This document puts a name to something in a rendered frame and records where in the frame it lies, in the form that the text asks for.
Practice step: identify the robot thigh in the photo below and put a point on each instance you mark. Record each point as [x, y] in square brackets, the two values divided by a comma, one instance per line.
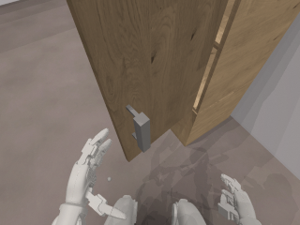
[185, 213]
[129, 207]

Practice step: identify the cupboard door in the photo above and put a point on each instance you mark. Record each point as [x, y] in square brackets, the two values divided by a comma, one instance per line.
[150, 54]

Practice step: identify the robot right thigh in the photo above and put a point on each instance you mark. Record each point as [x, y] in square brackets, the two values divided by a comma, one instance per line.
[185, 213]

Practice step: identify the robot left hand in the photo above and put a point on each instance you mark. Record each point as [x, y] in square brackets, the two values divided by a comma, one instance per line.
[83, 174]

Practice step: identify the left robot forearm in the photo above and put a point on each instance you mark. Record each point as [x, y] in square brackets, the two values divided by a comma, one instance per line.
[71, 214]

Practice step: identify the robot right hand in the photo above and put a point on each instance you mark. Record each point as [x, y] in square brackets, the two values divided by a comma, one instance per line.
[239, 204]

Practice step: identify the robot left thigh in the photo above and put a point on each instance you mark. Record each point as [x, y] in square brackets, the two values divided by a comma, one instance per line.
[129, 207]

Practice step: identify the handle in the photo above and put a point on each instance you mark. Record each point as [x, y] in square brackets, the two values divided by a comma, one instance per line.
[142, 132]

